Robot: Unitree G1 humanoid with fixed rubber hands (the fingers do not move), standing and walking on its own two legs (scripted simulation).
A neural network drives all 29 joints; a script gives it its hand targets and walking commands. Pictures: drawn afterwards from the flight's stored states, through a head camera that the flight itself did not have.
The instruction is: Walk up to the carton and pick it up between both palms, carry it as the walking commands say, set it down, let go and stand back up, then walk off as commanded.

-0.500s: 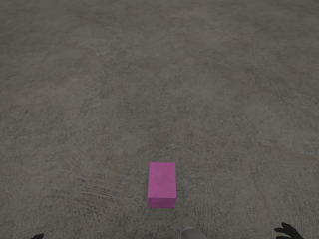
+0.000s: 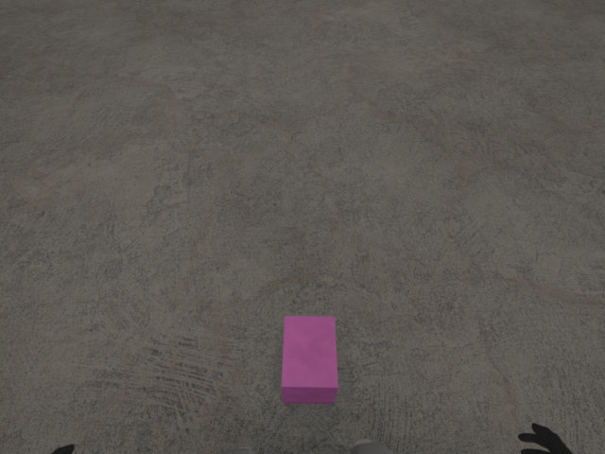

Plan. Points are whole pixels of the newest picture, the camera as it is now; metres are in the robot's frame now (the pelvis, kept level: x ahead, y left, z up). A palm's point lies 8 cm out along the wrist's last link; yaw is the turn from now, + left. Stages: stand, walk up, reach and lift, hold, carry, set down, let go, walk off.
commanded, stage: walk up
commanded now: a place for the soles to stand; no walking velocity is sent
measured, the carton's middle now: (309, 360) +0.47 -0.01 -0.64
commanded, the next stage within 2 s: reach and lift in 1.12 s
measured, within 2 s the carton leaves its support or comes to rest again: neither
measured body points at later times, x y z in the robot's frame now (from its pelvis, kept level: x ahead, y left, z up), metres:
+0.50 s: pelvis -0.01 +0.00 +0.00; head +0.01 +0.00 +0.45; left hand +0.09 +0.33 -0.09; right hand +0.12 -0.34 -0.09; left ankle +0.01 +0.12 -0.69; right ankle +0.05 -0.15 -0.69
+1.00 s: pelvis -0.01 +0.00 +0.00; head +0.00 -0.01 +0.45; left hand +0.10 +0.32 -0.09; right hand +0.12 -0.34 -0.09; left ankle +0.01 +0.12 -0.69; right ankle +0.05 -0.15 -0.69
